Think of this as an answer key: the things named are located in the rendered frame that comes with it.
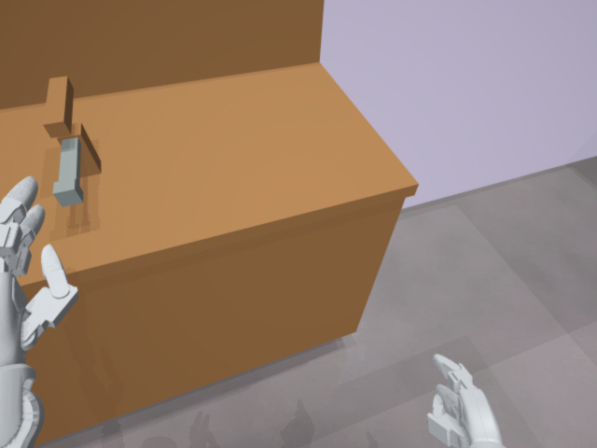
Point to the robot right hand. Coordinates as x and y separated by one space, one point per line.
472 418

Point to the counter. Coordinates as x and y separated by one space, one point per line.
237 205

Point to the robot left forearm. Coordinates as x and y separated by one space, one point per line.
22 412

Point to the robot left hand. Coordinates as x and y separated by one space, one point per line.
19 225

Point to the tap lever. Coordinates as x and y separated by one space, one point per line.
67 190

